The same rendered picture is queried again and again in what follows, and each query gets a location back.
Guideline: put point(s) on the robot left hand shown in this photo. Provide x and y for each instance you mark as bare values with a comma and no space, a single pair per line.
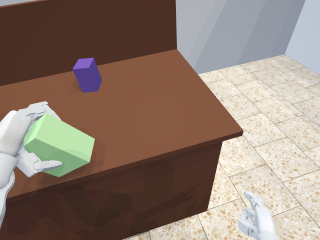
13,128

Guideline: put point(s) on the sponge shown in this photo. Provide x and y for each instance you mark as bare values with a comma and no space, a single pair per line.
51,139

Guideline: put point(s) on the left robot forearm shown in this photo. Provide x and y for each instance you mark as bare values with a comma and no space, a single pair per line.
7,179

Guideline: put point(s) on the robot right hand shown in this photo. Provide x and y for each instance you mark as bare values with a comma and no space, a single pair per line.
262,220

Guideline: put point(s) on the table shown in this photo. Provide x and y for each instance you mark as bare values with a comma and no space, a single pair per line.
157,126

